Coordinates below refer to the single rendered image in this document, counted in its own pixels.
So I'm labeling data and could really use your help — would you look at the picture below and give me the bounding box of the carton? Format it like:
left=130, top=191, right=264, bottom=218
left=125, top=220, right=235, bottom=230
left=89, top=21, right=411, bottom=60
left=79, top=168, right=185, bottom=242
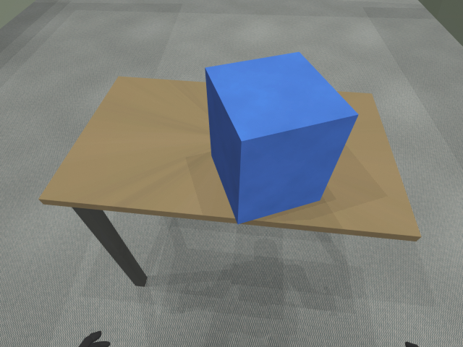
left=205, top=52, right=359, bottom=224

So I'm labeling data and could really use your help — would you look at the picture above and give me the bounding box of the robot left hand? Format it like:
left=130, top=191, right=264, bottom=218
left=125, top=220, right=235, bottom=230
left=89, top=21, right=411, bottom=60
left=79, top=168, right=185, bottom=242
left=79, top=331, right=110, bottom=347

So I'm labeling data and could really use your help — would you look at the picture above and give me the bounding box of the table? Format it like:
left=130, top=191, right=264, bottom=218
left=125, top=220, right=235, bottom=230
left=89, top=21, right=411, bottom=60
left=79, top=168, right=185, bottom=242
left=39, top=77, right=421, bottom=287

